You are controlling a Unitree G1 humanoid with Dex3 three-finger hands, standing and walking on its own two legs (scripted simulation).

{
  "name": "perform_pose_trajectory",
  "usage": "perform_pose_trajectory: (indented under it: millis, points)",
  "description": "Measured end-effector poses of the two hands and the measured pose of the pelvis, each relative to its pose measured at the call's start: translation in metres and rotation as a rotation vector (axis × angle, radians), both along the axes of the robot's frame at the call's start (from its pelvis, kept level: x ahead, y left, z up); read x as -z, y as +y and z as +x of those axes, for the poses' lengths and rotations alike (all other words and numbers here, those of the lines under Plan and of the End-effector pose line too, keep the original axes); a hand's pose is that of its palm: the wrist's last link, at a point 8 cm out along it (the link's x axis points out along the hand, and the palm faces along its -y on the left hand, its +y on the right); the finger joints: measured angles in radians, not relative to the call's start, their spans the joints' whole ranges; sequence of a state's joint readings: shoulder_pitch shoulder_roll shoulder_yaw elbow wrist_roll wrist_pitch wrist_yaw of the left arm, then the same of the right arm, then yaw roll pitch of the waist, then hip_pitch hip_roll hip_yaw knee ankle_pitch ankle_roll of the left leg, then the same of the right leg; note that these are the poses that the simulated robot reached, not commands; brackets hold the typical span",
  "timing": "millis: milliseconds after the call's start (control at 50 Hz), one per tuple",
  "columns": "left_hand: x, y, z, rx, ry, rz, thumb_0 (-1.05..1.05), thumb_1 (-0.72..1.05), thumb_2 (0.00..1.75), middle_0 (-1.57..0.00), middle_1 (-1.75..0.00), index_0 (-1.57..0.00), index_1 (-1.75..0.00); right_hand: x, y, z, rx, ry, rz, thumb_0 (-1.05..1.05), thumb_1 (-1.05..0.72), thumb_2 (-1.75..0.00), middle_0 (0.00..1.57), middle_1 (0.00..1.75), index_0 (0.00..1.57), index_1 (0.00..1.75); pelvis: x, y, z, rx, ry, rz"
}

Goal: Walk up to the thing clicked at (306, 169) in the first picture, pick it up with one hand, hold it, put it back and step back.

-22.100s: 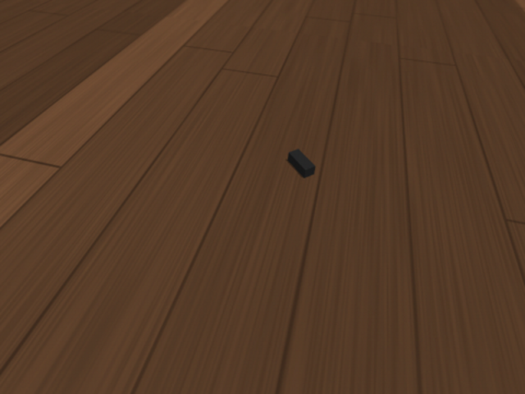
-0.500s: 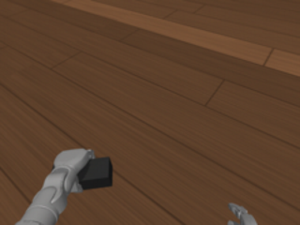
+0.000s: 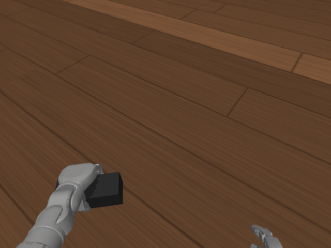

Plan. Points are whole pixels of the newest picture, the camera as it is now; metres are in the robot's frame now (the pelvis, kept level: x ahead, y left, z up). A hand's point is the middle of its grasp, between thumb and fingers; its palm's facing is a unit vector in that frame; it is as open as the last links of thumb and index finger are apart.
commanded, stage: crouch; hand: left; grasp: from above
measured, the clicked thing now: (90, 191) +0.30 +0.22 -0.07
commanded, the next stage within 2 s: lower in 1.96 s
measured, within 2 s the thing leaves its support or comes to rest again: neither
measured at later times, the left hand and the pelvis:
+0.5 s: hand (97, 205) +0.30 +0.23 -0.19, palm faces -0.45 +0.02 -0.89, open 10.0 cm; pelvis -0.02 +0.00 -0.07, yaw +1 degrees
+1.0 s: hand (115, 213) +0.35 +0.23 -0.44, palm faces -0.47 -0.01 -0.88, open 10.0 cm; pelvis -0.07 +0.01 -0.28, yaw -1 degrees
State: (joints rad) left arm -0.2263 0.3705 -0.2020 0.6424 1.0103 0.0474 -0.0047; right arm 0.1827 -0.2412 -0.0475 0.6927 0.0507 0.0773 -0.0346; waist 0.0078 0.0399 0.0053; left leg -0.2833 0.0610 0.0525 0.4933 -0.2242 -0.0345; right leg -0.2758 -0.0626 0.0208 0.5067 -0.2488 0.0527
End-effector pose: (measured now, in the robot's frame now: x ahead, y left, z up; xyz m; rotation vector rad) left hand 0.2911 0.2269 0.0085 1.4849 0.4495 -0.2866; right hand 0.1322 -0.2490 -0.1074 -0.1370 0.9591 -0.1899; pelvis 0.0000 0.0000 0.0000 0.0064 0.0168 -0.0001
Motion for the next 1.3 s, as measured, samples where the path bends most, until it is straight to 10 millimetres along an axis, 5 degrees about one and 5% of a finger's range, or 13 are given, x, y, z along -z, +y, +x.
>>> perform_pose_trajectory:
  millis: [160,380,600,820,1080,1300]
  points:
    - [0.014,0.001,-0.001,-0.013,0.005,0.005,0.02,-0.05,0.65,-0.66,-0.71,-0.66,-0.68,0.002,-0.001,0.000,0.007,0.015,0.002,0.01,-0.90,-0.90,0.20,0.30,0.21,0.30,0.001,-0.001,0.002,-0.006,0.015,0.000]
    - [0.089,-0.001,-0.002,0.034,0.041,0.036,0.02,-0.05,0.65,-0.67,-0.69,-0.67,-0.67,0.026,-0.020,-0.030,0.001,0.134,-0.070,0.00,-0.90,-0.90,0.20,0.30,0.21,0.30,0.029,-0.002,-0.008,-0.019,0.152,-0.012]
    - [0.197,0.006,0.035,0.067,-0.026,0.092,0.02,-0.06,0.65,-0.68,-0.69,-0.67,-0.67,0.117,-0.034,-0.091,0.045,0.268,-0.160,0.00,-0.91,-0.90,0.20,0.30,0.21,0.30,0.121,0.006,-0.034,-0.019,0.390,-0.039]
    - [0.305,0.006,0.061,0.019,-0.022,0.082,0.02,-0.07,0.66,-0.68,-0.69,-0.68,-0.67,0.228,-0.010,-0.141,0.061,0.385,-0.120,0.00,-0.91,-0.90,0.20,0.30,0.21,0.30,0.216,0.012,-0.057,-0.008,0.538,-0.056]
    - [0.420,0.006,0.075,0.051,0.006,0.037,0.02,-0.07,0.66,-0.67,-0.70,-0.67,-0.67,0.309,-0.008,-0.146,-0.011,0.420,-0.133,0.00,-0.90,-0.90,0.20,0.30,0.21,0.30,0.302,0.010,-0.066,-0.004,0.622,-0.077]
    - [0.466,0.012,0.094,0.014,-0.017,0.057,0.02,-0.06,0.65,-0.67,-0.70,-0.67,-0.67,0.343,-0.025,-0.145,-0.052,0.422,-0.164,0.00,-0.91,-0.90,0.20,0.30,0.21,0.30,0.346,0.007,-0.069,0.009,0.628,-0.085]
